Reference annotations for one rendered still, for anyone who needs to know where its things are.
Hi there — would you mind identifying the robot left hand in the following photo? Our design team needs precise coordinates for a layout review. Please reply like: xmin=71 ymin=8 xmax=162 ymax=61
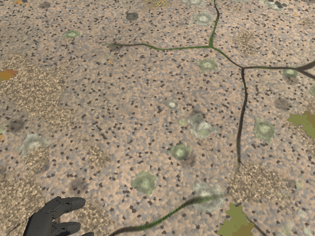
xmin=23 ymin=196 xmax=95 ymax=236

